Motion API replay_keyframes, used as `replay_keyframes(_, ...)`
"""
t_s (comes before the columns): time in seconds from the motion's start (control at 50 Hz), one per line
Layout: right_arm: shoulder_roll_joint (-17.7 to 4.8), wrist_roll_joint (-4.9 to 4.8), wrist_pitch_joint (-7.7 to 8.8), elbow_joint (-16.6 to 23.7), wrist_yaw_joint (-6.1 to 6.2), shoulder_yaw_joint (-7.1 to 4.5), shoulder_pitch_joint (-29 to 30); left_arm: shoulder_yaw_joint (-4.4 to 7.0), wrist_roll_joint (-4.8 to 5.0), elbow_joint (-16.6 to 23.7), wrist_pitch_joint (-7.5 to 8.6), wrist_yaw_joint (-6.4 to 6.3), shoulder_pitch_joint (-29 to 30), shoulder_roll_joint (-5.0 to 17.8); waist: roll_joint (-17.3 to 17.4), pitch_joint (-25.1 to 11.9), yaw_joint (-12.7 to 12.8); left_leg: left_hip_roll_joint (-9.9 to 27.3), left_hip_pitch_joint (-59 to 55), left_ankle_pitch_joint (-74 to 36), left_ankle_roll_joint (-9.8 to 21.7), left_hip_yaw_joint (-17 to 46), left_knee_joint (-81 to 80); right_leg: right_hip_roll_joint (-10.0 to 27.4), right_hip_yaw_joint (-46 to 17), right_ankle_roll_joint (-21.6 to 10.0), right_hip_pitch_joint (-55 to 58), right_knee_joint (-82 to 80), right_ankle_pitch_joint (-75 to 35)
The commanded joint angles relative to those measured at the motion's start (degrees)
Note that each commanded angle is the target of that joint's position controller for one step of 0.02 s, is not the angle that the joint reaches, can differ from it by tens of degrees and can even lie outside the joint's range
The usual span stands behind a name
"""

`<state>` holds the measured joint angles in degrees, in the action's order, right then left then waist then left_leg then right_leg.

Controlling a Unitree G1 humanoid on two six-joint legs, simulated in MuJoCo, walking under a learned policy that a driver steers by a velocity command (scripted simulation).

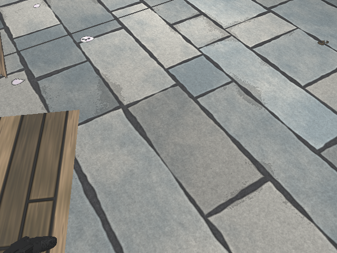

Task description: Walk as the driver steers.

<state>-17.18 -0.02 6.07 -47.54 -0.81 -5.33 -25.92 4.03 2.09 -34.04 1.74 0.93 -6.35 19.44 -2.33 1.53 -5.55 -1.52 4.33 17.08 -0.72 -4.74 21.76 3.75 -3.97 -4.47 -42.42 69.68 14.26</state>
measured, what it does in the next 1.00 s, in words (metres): walks ahead, turning left: right foot, then left foot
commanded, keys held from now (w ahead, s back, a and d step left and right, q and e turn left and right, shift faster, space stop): w+shift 0.12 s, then w+q+shift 0.88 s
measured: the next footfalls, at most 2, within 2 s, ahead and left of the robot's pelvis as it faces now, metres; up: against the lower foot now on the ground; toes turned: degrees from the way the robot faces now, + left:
right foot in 0.22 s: +0.42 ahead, -0.15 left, +0.00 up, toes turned -4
left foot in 0.70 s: +0.84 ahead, +0.09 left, +0.00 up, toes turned +21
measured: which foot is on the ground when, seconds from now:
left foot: down 0.00-0.24, up 0.26-0.68, down 0.70-1.00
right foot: up 0.00-0.20, down 0.22-0.70, up 0.72-1.00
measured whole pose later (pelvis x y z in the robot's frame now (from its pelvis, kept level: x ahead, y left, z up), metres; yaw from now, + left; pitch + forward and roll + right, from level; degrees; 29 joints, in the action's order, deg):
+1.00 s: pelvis +0.90 +0.06 +0.00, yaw +35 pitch +0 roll -1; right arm -13.5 -1.9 3.4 -42.6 0.2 -2.7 -24.7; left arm 1.4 -0.3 -31.8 7.0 0.0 3.1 14.4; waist -0.9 3.0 -6.5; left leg -9.3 5.0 18.8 7.7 12.3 25.7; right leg 3.8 -11.1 4.1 -37.8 38.8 1.3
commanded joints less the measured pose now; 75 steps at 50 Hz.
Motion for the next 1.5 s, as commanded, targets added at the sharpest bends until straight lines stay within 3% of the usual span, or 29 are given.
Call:
replay_keyframes(0.02, -5.22, 0.37, 1.62, 4.44, -0.13, 0.02, 7.02, -1.55, -0.55, 3.37, 0.85, 0.78, 1.48, -1.22, 2.49, 5.95, 4.87, 15.35, 2.52, -10.0, 10.35, 11.6, -14.77, 1.78, -4.02, 0.88, -6.45, -8.87, -9.38)
replay_keyframes(0.14, -8.21, -1.34, 0.4, -0.61, 0.46, 1.0, -1.71, -2.12, -0.61, 7.63, 3.18, 3.3, 14.97, -1.25, 4.3, 8.34, 1.9, 15.41, -4.54, -34.36, 8.58, 1.36, -17.87, -2.13, 7.48, -1.07, 5.98, -31.41, -15.94)
replay_keyframes(0.18, -10.88, -1.11, -0.45, -1.99, 0.99, 1.07, -3.04, -0.55, -0.87, 8.0, 3.22, 3.02, 10.91, 1.74, 11.03, 2.72, 6.64, 17.33, -9.59, -64.11, 8.42, 1.82, -7.88, -5.91, 9.12, -2.73, 15.38, -32.43, -8.62)
replay_keyframes(0.22, -12.86, -0.61, -1.37, -2.25, 1.58, 1.26, 0.86, 2.6, -0.38, 2.32, 2.16, 1.26, -12.8, 7.31, 13.83, -8.93, 21.05, 15.28, 1.69, -68.47, 6.08, 1.54, 18.03, -4.72, 5.81, -4.84, 46.04, -36.12, -9.67)
replay_keyframes(0.24, -5.67, 1.21, -0.91, 0.31, 1.48, 3.11, -0.83, 3.63, -0.83, -1.25, 1.43, -0.39, -23.12, 12.55, 1.8, -19.11, 20.08, 9.32, 19.91, -22.44, 4.68, 4.34, 40.65, 9.35, -12.13, -4.25, 68.76, -30.84, -2.33)
replay_keyframes(0.26, 0.73, -2.05, 0.94, 1.74, 0.97, 4.91, -8.36, 3.08, -2.88, -0.99, 2.63, 0.15, -22.19, 13.88, -14.08, -33.22, 13.67, 1.46, 31.6, 8.86, 4.5, 13.55, 57.67, 20.21, -42.11, -10.66, 76.82, -45.46, 23.32)
replay_keyframes(0.28, -5.76, -4.52, 1.73, 2.37, 1.13, 2.9, -0.36, 1.97, -3.16, -2.09, 3.23, 0.64, -21.48, 7.41, -8.09, -25.11, 16.04, 3.85, 37.81, 6.28, 4.91, 15.47, 62.13, 17.95, -42.13, -8.83, 69.78, -53.02, 29.0)
replay_keyframes(0.32, -3.73, -4.0, 1.27, 4.81, 1.49, 2.86, 8.03, 0.83, -2.7, -4.63, 4.36, 0.89, -15.37, 3.28, 0.59, -6.95, 12.15, 8.4, 40.71, -0.47, 4.07, 12.53, 59.03, 15.3, -24.08, -7.03, 50.7, -54.34, 12.37)
replay_keyframes(0.38, -0.72, -3.28, -2.38, 2.94, 0.59, 2.29, 3.58, -0.18, -3.37, -6.92, 5.6, 1.37, -8.32, -3.44, -2.79, -2.7, 5.09, 13.2, 31.83, -5.92, 3.7, 12.68, 54.53, 10.98, -7.01, -4.68, 36.02, -57.59, -1.06)
replay_keyframes(0.48, 0.13, -2.58, -4.6, 6.37, -0.08, 2.59, 11.92, 0.39, -3.47, -8.52, 5.88, -0.04, -4.98, -1.17, -0.35, 6.88, 3.54, 12.61, 38.15, -15.91, 2.48, 10.09, 44.36, 7.48, 10.49, -2.11, 29.8, -63.02, -13.74)
replay_keyframes(0.56, -1.11, -1.85, -3.49, 9.12, -2.4, 2.96, 20.12, 1.03, -3.05, -9.17, 5.66, -1.56, -8.52, 3.27, 4.59, 8.74, 6.0, 9.15, 36.13, -27.68, 4.74, 2.07, 28.03, 6.6, 18.31, 0.13, 35.81, -64.86, -21.47)
replay_keyframes(0.62, -4.05, -2.62, -3.04, 10.61, -3.98, 1.87, 19.08, 2.05, -2.97, -8.74, 4.03, -2.7, -9.4, 8.87, 0.69, 4.42, 3.45, 2.6, 27.56, -25.17, 7.13, -5.59, 22.32, 8.27, 20.69, 2.69, 45.44, -55.85, -58.86)
replay_keyframes(0.68, -14.06, -3.07, -5.71, 5.19, -2.58, -3.04, -7.06, 3.03, -1.86, -6.52, 1.81, -2.35, -3.77, 12.35, -4.33, -8.45, -11.37, -2.38, -3.98, -11.69, 11.96, -3.97, 25.45, 9.84, 17.7, 1.25, 40.15, -21.75, -79.29)
replay_keyframes(0.7, -16.24, -3.61, -6.88, 3.53, -1.12, -4.85, -13.92, 2.05, -0.17, -5.88, 3.13, -1.51, 1.19, 8.22, 6.04, -7.35, -16.19, -0.75, -17.03, -17.32, 15.5, 1.7, 15.91, -0.69, 18.37, 4.22, 26.8, 6.91, -45.49)
replay_keyframes(0.72, -15.4, -1.3, -6.13, 4.62, -1.51, -2.5, -5.02, -1.63, -1.6, -2.94, 6.05, -0.03, -9.56, -5.28, 26.28, -6.11, 0.87, 6.03, -22.63, -9.31, 23.32, 28.58, 12.57, -10.34, 7.35, 6.2, 3.17, 28.52, 17.82)
replay_keyframes(0.74, -10.9, 0.53, -4.26, 9.07, -1.9, -1.05, -0.55, -2.53, -0.34, 0.33, 8.41, 0.63, -9.55, -2.24, 20.65, -18.21, 1.6, 14.33, -25.42, 19.31, 29.18, 53.61, -1.67, -10.25, -5.17, 2.87, -2.45, 30.57, 16.72)
replay_keyframes(0.76, -9.02, 0.42, -2.57, 9.35, -2.19, -1.11, -1.16, -1.32, 0.72, 1.87, 9.39, 0.62, -1.01, 3.0, 9.12, -8.68, -0.07, 14.84, -17.14, 24.69, 24.91, 56.17, -10.63, -7.71, -5.29, 0.64, -4.87, 23.64, 12.63)
replay_keyframes(0.8, -7.35, -0.32, -0.4, 9.51, -2.72, -0.45, 4.75, -1.45, -0.84, 1.43, 8.54, -0.54, 0.06, 1.41, -3.64, -1.15, 6.33, 12.19, -0.42, 18.73, 21.51, 49.43, -9.26, -2.88, -5.62, 0.49, 0.86, 10.35, 6.06)
replay_keyframes(0.86, -6.81, -0.89, -0.26, 11.33, -0.89, -0.09, 9.34, -0.61, -2.47, 0.21, 6.11, -1.24, -1.78, 2.64, -1.75, 1.45, 9.02, 5.38, 12.4, 5.04, 20.5, 36.39, -9.62, 0.17, -5.47, 4.78, 8.61, -1.57, 3.87)
replay_keyframes(0.92, -5.55, -1.95, -0.87, 10.48, 1.3, 0.3, 7.19, -1.71, -3.51, 4.18, 5.53, -1.53, 9.39, -0.8, 0.15, 4.72, 4.58, 0.57, 19.85, -4.97, 18.35, 27.11, -9.38, -1.21, -1.34, 8.38, 13.01, -20.8, -7.17)
replay_keyframes(1.04, -5.96, -2.92, -2.4, 8.25, 2.23, -0.74, 3.85, 0.26, 0.13, 6.91, 6.34, -0.59, 14.14, 1.43, 8.43, 0.92, 0.57, 0.93, 13.13, 1.44, 12.52, 30.63, -2.0, -4.96, -3.08, 10.03, 23.73, -41.6, -18.96)
replay_keyframes(1.1, -5.55, -1.55, -3.02, 9.25, 1.86, -0.87, 6.75, 3.44, 0.99, 3.64, 7.13, -0.99, -1.63, 6.47, 10.05, -7.75, 10.47, 0.98, 7.19, -18.19, 8.74, 29.61, 16.6, -3.57, -1.94, 6.59, 37.99, -40.75, -11.2)
replay_keyframes(1.12, -1.96, 0.43, -3.09, 11.4, 1.13, 0.68, 8.96, 3.85, 0.68, 1.32, 6.6, -1.62, -16.5, 8.03, 7.56, -18.65, 17.16, -0.53, 17.2, -14.88, 6.87, 25.57, 35.52, 3.63, -8.1, 4.7, 58.44, -34.32, -1.13)
replay_keyframes(1.14, 5.46, -2.82, -2.59, 14.02, 0.6, 2.87, -3.31, 4.12, -2.84, 0.05, 6.51, -0.68, -19.8, 13.51, -22.6, -27.78, 8.84, -7.12, 36.7, 17.93, 4.25, 19.91, 56.76, 19.26, -45.06, -5.95, 75.43, -48.54, 25.0)
replay_keyframes(1.16, 0.35, -5.35, -2.97, 13.23, 1.29, 3.12, -1.6, 3.48, -2.68, 0.8, 6.13, 0.01, -15.86, 9.28, -24.04, -22.01, 9.86, -0.07, 46.09, 11.3, 4.25, 16.16, 64.12, 21.12, -55.04, -6.71, 70.98, -54.56, 43.25)
replay_keyframes(1.22, -3.87, -0.49, -2.7, 15.03, 1.05, 2.09, 14.26, 1.88, -2.95, -1.99, 4.7, -0.35, -12.49, 3.42, 0.3, -3.59, 11.37, 4.6, 42.75, 1.17, 4.53, 11.63, 59.4, 11.75, -27.36, -3.41, 47.83, -54.55, 14.89)
replay_keyframes(1.3, -0.01, -2.68, -3.29, 15.77, -0.18, 2.9, 14.95, -0.11, -1.84, -6.8, 5.52, 0.62, -12.67, -2.01, -2.25, 0.95, 6.72, 7.18, 40.29, 1.82, 5.6, 13.21, 50.83, 8.76, -15.5, -4.68, 38.89, -57.59, 4.36)
replay_keyframes(1.42, -0.48, -0.15, -1.29, 19.71, -1.89, 4.29, 27.8, 0.07, -0.79, -10.34, 5.66, -0.19, -16.83, 2.69, 1.74, 7.42, 7.33, 7.71, 41.09, -16.69, 3.63, 7.4, 29.18, 8.31, -6.24, -6.58, 33.93, -65.53, -8.48)
replay_keyframes(1.5, -1.15, -0.99, 0.81, 21.99, -3.38, 3.99, 35.05, -0.01, 0.02, -12.8, 4.57, -1.04, -22.23, 5.75, 0.56, 8.07, 9.13, 3.43, 28.02, -20.53, 2.83, 4.65, 14.26, 9.09, -3.17, -5.68, 36.6, -66.69, -19.11)
Velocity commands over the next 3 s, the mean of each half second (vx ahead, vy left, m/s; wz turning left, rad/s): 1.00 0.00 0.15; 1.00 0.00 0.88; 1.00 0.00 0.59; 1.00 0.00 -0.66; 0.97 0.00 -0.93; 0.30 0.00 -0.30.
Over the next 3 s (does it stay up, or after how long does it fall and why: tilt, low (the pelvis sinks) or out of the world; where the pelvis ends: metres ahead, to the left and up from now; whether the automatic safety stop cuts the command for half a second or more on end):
stays up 2.19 0.85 0.00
